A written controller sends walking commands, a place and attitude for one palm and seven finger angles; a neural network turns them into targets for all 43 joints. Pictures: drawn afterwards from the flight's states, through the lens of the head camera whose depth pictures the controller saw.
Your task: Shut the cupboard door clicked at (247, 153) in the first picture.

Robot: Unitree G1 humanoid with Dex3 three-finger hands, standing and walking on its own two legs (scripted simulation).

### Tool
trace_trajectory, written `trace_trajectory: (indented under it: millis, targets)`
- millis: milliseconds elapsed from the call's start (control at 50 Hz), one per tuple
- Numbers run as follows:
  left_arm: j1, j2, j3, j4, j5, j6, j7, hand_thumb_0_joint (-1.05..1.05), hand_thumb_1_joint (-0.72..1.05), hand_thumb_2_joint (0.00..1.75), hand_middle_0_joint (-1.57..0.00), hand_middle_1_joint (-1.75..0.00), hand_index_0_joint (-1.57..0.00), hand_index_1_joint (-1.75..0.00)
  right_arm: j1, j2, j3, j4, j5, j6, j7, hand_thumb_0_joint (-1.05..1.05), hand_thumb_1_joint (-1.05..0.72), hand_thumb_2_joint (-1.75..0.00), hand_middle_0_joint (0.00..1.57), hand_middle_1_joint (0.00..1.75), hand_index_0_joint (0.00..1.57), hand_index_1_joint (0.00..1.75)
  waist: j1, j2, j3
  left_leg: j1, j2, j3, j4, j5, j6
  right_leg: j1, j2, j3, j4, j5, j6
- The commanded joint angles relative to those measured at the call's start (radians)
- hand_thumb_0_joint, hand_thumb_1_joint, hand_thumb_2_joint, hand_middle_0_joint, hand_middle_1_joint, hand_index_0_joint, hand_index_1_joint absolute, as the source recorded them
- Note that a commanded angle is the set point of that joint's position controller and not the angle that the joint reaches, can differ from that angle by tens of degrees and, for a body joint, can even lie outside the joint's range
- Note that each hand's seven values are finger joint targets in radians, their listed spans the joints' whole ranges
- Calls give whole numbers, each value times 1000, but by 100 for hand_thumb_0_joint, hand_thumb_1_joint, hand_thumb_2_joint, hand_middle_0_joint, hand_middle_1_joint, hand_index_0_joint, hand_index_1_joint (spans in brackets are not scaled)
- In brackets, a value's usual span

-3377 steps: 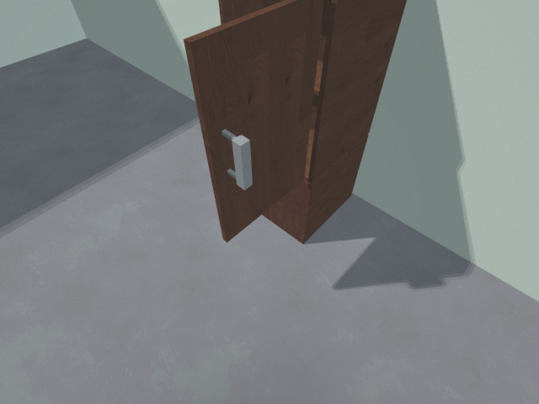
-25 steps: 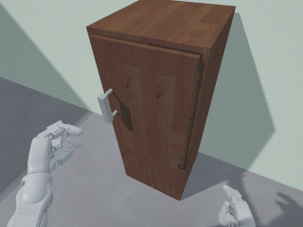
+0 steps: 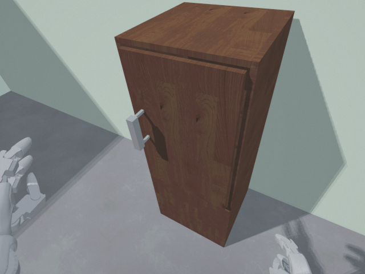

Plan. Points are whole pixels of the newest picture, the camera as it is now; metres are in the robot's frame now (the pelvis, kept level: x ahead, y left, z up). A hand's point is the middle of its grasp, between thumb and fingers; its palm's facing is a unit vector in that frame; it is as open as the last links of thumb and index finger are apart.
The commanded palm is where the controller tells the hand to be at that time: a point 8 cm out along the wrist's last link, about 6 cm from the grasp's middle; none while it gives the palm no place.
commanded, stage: draw the hand back to the body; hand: left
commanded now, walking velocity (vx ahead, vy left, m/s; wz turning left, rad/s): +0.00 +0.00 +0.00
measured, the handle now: (140, 129) +0.56 +0.23 -0.02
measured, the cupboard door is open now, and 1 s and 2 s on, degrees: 0 0 0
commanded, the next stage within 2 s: step back with the hand held close in 0.18 s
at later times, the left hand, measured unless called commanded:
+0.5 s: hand (43, 197) +0.19 +0.27 +0.15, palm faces +0.41 -0.78 -0.48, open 7.4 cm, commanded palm +0.13 +0.31 +0.17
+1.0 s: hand out of the picture +0.11 +0.29 +0.15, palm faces +0.45 -0.76 -0.47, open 7.4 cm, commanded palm +0.05 +0.33 +0.17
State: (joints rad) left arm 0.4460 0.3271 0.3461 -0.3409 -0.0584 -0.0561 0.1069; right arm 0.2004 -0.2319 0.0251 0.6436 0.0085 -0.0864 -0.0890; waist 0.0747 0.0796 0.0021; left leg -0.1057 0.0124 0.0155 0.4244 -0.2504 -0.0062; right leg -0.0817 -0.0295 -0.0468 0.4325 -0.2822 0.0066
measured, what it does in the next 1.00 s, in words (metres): shifts its weight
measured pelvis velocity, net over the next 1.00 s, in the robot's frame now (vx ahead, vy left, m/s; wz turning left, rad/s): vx -0.08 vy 0.02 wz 0.03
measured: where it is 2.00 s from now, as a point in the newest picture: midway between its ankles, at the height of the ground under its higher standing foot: outside the picture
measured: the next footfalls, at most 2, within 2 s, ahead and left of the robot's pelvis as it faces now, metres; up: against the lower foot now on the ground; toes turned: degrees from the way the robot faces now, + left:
right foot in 1.46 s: -0.12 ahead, -0.11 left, +0.00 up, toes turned +10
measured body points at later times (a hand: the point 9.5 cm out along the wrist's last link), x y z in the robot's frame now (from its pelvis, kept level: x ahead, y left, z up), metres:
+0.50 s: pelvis -0.01 +0.01 +0.00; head -0.01 -0.02 +0.45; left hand +0.16 +0.31 +0.18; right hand +0.17 -0.24 -0.09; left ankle -0.01 +0.13 -0.74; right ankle -0.03 -0.12 -0.74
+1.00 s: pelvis -0.08 +0.02 -0.01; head -0.08 +0.03 +0.44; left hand +0.08 +0.33 +0.18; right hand +0.08 -0.22 -0.09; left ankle -0.01 +0.13 -0.74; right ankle -0.03 -0.12 -0.74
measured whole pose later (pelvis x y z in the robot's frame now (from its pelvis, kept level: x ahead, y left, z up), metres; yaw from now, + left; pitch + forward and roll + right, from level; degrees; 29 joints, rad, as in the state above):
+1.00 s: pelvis -0.08 +0.02 -0.01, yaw +1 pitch +0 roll -2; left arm 0.54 0.41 0.42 -0.46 -0.03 -0.20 0.15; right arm 0.24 -0.22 0.01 0.56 0.01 -0.02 -0.10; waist -0.01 0.02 -0.01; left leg -0.39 0.01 0.00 0.58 -0.19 0.04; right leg -0.33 -0.01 -0.02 0.53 -0.20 0.03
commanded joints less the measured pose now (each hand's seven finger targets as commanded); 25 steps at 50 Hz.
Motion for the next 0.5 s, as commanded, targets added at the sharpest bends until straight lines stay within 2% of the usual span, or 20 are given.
trace_trajectory:
  millis: [0, 40, 80, 140, 180, 220, 260, 280, 300, 320, 340, 360, 380, 400, 440, 480]
  targets:
    - [-126, 211, 113, -242, -1, -75, 19, 0, 90, 90, -20, -30, -20, -30, -151, -84, -37, -170, -3, -72, -15, 0, -90, -90, 20, 30, 20, 30, -8, -26, -85, 25, -8, 20, -47, 205, 38, -25, 15, -1, -64, 211, -9]
    - [-111, 238, 141, -243, -1, -77, 20, 0, 90, 90, -20, -30, -20, -30, -152, -85, -36, -164, -5, -79, -16, 0, -90, -90, 20, 30, 20, 30, -2, -17, -74, 21, -8, 18, -47, 213, 35, -26, 19, -1, -75, 223, -9]
    - [-98, 220, 131, -246, -2, -81, 20, 0, 90, 90, -20, -30, -20, -30, -153, -76, -34, -164, -4, -80, -15, 0, -90, -90, 20, 30, 20, 30, -3, 3, -65, 16, -7, 26, -47, 214, 32, -23, 16, 0, -68, 225, -10]
    - [-76, 228, 148, -227, -5, -80, 16, 0, 90, 90, -20, -30, -20, -30, -152, -79, -37, -162, -4, -84, -14, 0, -90, -90, 20, 30, 20, 30, -1, -12, -41, 14, -5, 26, -49, 216, 32, -36, 22, 1, -85, 230, -8]
    - [-86, 208, 130, -226, -6, -82, 13, 0, 90, 90, -20, -30, -20, -30, -151, -76, -35, -166, -1, -81, -10, 0, -90, -90, 20, 30, 20, 30, -6, -4, -25, 4, -3, 26, -58, 195, 28, -39, 20, 0, -81, 201, -9]
    - [-69, 206, 135, -214, -8, -82, 12, 0, 90, 90, -20, -30, -20, -30, -146, -78, -38, -167, -2, -79, -8, 0, -90, -90, 20, 30, 20, 30, -4, -35, -35, 7, -2, 29, -55, 211, 32, -34, 21, 0, -77, 224, -7]
    - [-68, 198, 124, -207, -11, -79, 7, 0, 90, 90, -20, -30, -20, -30, -145, -78, -40, -167, 0, -76, -10, 0, -90, -90, 20, 30, 20, 30, -8, -28, -41, 15, -1, 31, -55, 213, 33, -30, 18, 4, -80, 224, -5]
    - [-72, 196, 122, -205, -11, -79, 7, 0, 90, 90, -20, -30, -20, -30, -147, -78, -40, -167, -1, -74, -10, 0, -90, -90, 20, 30, 20, 30, -8, -47, -31, 10, -1, 30, -56, 204, 33, -39, 20, 3, -85, 213, -3]
    - [-158, 297, 213, -248, -2, -115, 17, 0, 90, 90, -20, -30, -20, -30, -141, -113, -54, -192, 5, -45, -3, 0, -90, -90, 20, 30, 20, 30, -48, -42, 1, -71, 18, 16, 20, 136, 48, -120, -47, 89, -146, 231, -11]
    - [-83, 248, 171, -185, -2, -123, 15, 0, 90, 90, -20, -30, -20, -30, -137, -104, -55, -173, 0, -30, -2, 0, -90, -90, 20, 30, 20, 30, -58, -92, -17, -76, 9, 7, 60, 125, 45, -130, -81, 102, -156, 244, -24]
    - [-69, 264, 180, -207, 2, -134, 15, 0, 90, 90, -20, -30, -20, -30, -141, -105, -61, -178, -3, -20, -4, 0, -90, -90, 20, 30, 20, 30, -55, -102, -24, -77, 2, 7, 79, 134, 42, -147, -96, 112, -156, 293, -30]
    - [-33, 240, 158, -209, 3, -140, 16, 0, 90, 90, -20, -30, -20, -30, -135, -100, -61, -180, -2, -8, -3, 0, -90, -90, 20, 30, 20, 30, -62, -95, -64, -89, 8, 2, 84, 151, 39, -117, -112, 95, -123, 317, -37]
    - [8, 238, 163, -208, -1, -144, 18, 0, 90, 90, -20, -30, -20, -30, -128, -102, -66, -188, 0, 3, -3, 0, -90, -90, 20, 30, 20, 30, -62, -92, -96, -88, 14, -3, 78, 185, 37, -101, -109, 85, -94, 347, -37]
    - [27, 233, 158, -223, -4, -144, 21, 0, 90, 90, -20, -30, -20, -30, -128, -107, -69, -195, 2, 13, -4, 0, -90, -90, 20, 30, 20, 30, -66, -64, -118, -77, 21, -7, 67, 228, 37, -99, -100, 73, -70, 369, -33]
    - [38, 261, 182, -271, -6, -147, 27, 0, 90, 90, -20, -30, -20, -30, -135, -118, -77, -210, 2, 27, -14, 0, -90, -90, 20, 30, 20, 30, -66, -16, -151, -47, 32, -7, 38, 348, 36, -91, -64, 42, -32, 426, -13]
    - [64, 264, 188, -279, -11, -141, 32, 0, 90, 90, -20, -30, -20, -30, -127, -116, -75, -230, 4, 49, -19, 0, -90, -90, 20, 30, 20, 30, -64, -20, -187, -53, 49, -20, 28, 456, 34, -53, -43, 23, 17, 467, -4]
